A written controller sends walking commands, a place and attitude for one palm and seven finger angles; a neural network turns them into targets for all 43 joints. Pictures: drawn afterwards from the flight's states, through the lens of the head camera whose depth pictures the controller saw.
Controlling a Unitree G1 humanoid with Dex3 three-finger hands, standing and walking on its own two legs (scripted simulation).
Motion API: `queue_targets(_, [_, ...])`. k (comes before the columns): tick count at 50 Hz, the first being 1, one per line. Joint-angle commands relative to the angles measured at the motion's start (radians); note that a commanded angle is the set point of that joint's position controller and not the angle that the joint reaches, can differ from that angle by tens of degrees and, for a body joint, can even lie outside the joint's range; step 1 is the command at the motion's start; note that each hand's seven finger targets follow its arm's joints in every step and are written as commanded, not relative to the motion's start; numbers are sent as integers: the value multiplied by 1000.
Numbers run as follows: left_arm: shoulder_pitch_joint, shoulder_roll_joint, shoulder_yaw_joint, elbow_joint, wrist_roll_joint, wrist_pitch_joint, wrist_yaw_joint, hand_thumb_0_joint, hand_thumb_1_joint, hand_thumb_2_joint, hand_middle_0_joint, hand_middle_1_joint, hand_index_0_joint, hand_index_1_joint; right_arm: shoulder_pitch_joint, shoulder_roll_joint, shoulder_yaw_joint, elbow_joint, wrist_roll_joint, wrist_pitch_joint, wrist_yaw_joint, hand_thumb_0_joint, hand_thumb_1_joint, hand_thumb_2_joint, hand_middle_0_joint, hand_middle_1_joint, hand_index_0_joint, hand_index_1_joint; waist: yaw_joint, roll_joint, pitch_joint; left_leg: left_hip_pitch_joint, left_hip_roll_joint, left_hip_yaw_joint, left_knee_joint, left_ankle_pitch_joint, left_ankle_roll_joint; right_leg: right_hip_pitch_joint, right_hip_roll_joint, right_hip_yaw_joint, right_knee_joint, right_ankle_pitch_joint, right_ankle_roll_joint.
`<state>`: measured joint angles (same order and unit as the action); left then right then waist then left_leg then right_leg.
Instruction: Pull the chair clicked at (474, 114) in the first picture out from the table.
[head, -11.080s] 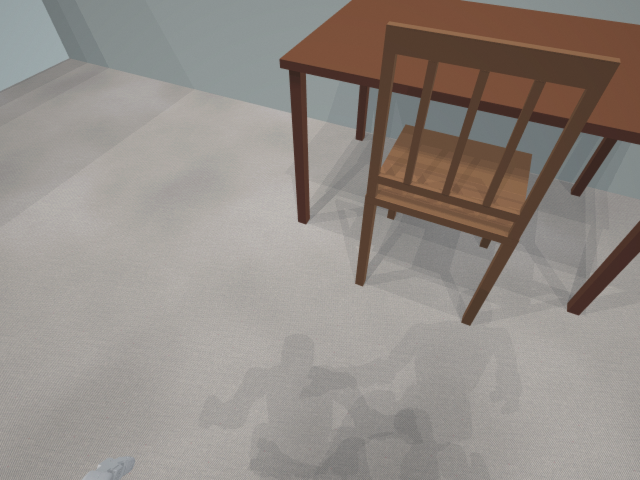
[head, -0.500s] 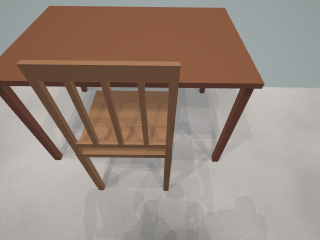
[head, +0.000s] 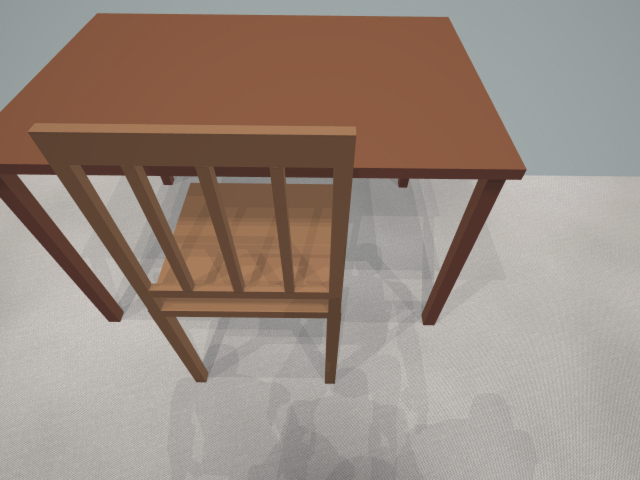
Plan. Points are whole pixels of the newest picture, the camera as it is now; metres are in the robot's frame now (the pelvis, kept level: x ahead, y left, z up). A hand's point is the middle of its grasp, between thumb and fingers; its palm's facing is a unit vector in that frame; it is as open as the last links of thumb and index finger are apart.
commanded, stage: shuffle to correct the standing spot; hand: left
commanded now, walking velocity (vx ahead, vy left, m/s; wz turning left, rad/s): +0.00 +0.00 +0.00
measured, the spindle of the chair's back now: (224, 236) +0.51 +0.21 -0.06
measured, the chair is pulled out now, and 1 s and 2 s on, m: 0.00 0.00 0.00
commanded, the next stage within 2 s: come to a stop and stand still in 0.36 s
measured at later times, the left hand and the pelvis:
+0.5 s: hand out of the picture +0.02 +0.17 -0.18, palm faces +0.04 -0.98 -0.20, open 7.4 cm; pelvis +0.05 +0.00 -0.01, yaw +0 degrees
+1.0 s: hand out of the picture +0.07 +0.19 -0.18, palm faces +0.03 -0.96 -0.28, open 7.4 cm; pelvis +0.04 -0.01 -0.01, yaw +0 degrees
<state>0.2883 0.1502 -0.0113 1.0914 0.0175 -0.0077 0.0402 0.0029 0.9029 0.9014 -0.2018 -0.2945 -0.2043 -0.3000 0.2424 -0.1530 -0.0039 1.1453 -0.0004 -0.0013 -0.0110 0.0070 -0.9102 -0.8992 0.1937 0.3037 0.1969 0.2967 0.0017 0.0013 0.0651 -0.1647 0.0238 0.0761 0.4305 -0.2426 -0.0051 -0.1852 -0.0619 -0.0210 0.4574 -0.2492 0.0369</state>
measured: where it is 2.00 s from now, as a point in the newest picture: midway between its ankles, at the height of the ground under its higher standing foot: outside the picture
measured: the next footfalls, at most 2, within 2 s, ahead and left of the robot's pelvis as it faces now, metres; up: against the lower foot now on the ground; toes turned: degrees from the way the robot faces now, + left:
none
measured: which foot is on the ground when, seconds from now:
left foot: down 0.00-1.00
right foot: down 0.00-1.00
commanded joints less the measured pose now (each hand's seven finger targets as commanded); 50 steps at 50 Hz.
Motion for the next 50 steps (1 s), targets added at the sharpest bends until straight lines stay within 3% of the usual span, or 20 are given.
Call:
queue_targets(1, [68, 113, 25, -25, 0, -14, 11, 0, 900, 900, -200, -300, -200, -300, 63, -90, -18, -19, 3, -11, -3, 0, -900, -900, 200, 300, 200, 300, -3, -6, -2, 11, 80, -77, -76, 161, 19, -33, -56, 43, -79, 143, -37])
queue_targets(4, [76, 108, 26, -22, 1, -15, 12, 0, 900, 900, -200, -300, -200, -300, 68, -88, -16, -16, 1, -13, -4, 0, -900, -900, 200, 300, 200, 300, -2, -1, -15, 16, 81, -79, -73, 180, 20, -24, -59, 43, -74, 156, -37])
queue_targets(8, [78, 113, 31, -17, 8, -11, 4, 0, 900, 900, -200, -300, -200, -300, 101, -91, -19, -3, -7, -2, 1, 0, -900, -900, 200, 300, 200, 300, -8, -13, 42, -28, 56, -71, -91, -127, 24, -71, -45, 42, -106, -155, -50])
queue_targets(11, [83, 125, 39, -24, 11, -7, -3, 0, 900, 900, -200, -300, -200, -300, 118, -86, -22, -8, -11, 2, 3, 0, -900, -900, 200, 300, 200, 300, -8, -31, 103, -69, 42, -71, -91, -227, 32, -123, -40, 49, -114, -275, -63])
queue_targets(14, [96, 117, 43, -28, 10, -12, -6, 0, 900, 900, -200, -300, -200, -300, 136, -80, -21, -6, -11, -5, 3, 0, -900, -900, 200, 300, 200, 300, -8, -19, 104, -74, 43, -78, -77, -211, 41, -128, -40, 46, -86, -247, -72])
queue_targets(17, [108, 105, 45, -29, 8, -18, -8, 0, 900, 900, -200, -300, -200, -300, 154, -78, -21, -7, -9, -17, 0, 0, -900, -900, 200, 300, 200, 300, -8, 0, 86, -56, 49, -77, -53, -96, 52, -107, -32, 29, -43, -142, -80])
queue_targets(24, [138, 83, 48, -14, 0, -38, -2, 0, 900, 900, -200, -300, -200, -300, 185, -95, -22, 15, -5, -48, -19, 0, -900, -900, 200, 300, 200, 300, -5, 34, -53, 58, 84, -66, 60, 481, 67, 8, -27, -29, 104, 311, -85])
queue_targets(26, [141, 86, 48, -9, -3, -35, 7, 0, 900, 900, -200, -300, -200, -300, 165, -80, -20, 13, -3, -42, -27, 0, -900, -900, 200, 300, 200, 300, 2, 4, -31, 47, 77, -52, 85, 601, 51, 34, -44, -17, 94, 503, -78])
queue_targets(29, [157, 111, 52, -2, -10, -36, 22, 0, 900, 900, -200, -300, -200, -300, 144, -80, -19, 2, 1, -28, -36, 0, -900, -900, 200, 300, 200, 300, 4, -41, -62, 29, 65, -36, 88, 590, 20, 113, -89, 1, 86, 830, -66])
queue_targets(30, [150, 118, 53, -9, -10, -33, 25, 0, 900, 900, -200, -300, -200, -300, 141, -82, -22, -4, 4, -23, -37, 0, -900, -900, 200, 300, 200, 300, 2, -53, -72, 39, 68, -34, 72, 578, 18, 120, -95, -1, 91, 854, -63])
queue_targets(33, [106, 130, 61, -41, -6, -17, 29, 0, 900, 900, -200, -300, -200, -300, 116, -93, -38, -22, 6, -9, -38, 0, -900, -900, 200, 300, 200, 300, 1, -19, -57, 66, 81, -39, 52, 594, 17, 68, -92, 9, 95, 736, -61])
queue_targets(38, [71, 138, 68, -81, 2, 1, 27, 0, 900, 900, -200, -300, -200, -300, 76, -103, -51, -60, 0, 7, -30, 0, -900, -900, 200, 300, 200, 300, 2, 0, -41, 68, 93, -50, 40, 483, 18, 5, -90, 31, 43, 508, -69])
queue_targets(41, [63, 156, 68, -100, 4, 1, 26, 0, 900, 900, -200, -300, -200, -300, 62, -105, -52, -87, -2, 12, -25, 0, -900, -900, 200, 300, 200, 300, 2, -34, -75, 66, 87, -51, 42, 417, 15, 19, -100, 42, 31, 516, -77])
queue_targets(44, [64, 174, 71, -111, 5, -3, 29, 0, 900, 900, -200, -300, -200, -300, 46, -131, -54, -108, -3, 3, -24, 0, -900, -900, 200, 300, 200, 300, 2, -14, -169, 99, 87, -37, 87, 616, 17, 90, -102, 18, 91, 702, -67])
queue_targets(45, [61, 180, 73, -113, 4, -3, 31, 0, 900, 900, -200, -300, -200, -300, 32, -142, -56, -113, -2, 6, -26, 0, -900, -900, 200, 300, 200, 300, 5, -34, -191, 103, 88, -35, 105, 621, 15, 104, -102, 21, 98, 715, -70])
queue_targets(46, [50, 179, 70, -119, 4, -2, 30, 0, 900, 900, -200, -300, -200, -300, 28, -144, -57, -123, 0, 8, -24, 0, -900, -900, 200, 300, 200, 300, 2, -47, -188, 107, 89, -38, 94, 573, 15, 90, -99, 23, 91, 663, -74])
queue_targets(47, [95, 177, 66, -87, 0, -25, 45, 0, 900, 900, -200, -300, -200, -300, -46, -194, -69, -201, 4, -9, -7, 0, -900, -900, 200, 300, 200, 300, 15, -91, -142, 0, 92, -2, 251, 369, -4, 38, -111, 69, 7, 731, -38])
queue_targets(48, [39, 214, 65, -144, 4, -29, 35, 0, 900, 900, -200, -300, -200, -300, -17, -117, -53, -232, -5, -8, 3, 0, -900, -900, 200, 300, 200, 300, -9, -133, -129, -127, 39, -24, 198, -35, 5, 91, -173, 114, 29, 679, -92])
queue_targets(49, [9, 204, 51, -146, 1, -30, 26, 0, 900, 900, -200, -300, -200, -300, -25, -96, -40, -222, -4, -3, 1, 0, -900, -900, 200, 300, 200, 300, -15, -77, -113, -81, 28, -13, 122, -100, 6, 35, -180, 118, 28, 564, -111])
queue_targets(50, [-31, 195, 45, -154, 2, -23, 22, 0, 900, 900, -200, -300, -200, -300, 16, -102, -38, -211, -6, -7, 6, 0, -900, -900, 200, 300, 200, 300, -39, -18, -103, -34, 50, -33, 50, 44, 13, -17, -124, 50, 61, 386, -99])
